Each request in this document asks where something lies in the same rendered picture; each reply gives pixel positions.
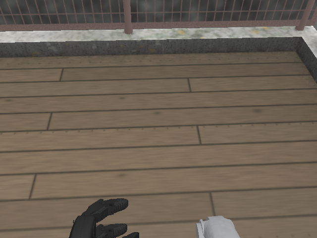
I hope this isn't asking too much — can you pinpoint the robot right thigh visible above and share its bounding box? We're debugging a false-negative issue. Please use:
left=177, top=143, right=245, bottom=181
left=195, top=215, right=240, bottom=238

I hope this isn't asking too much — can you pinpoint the robot left hand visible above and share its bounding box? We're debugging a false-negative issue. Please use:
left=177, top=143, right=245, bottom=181
left=68, top=198, right=140, bottom=238

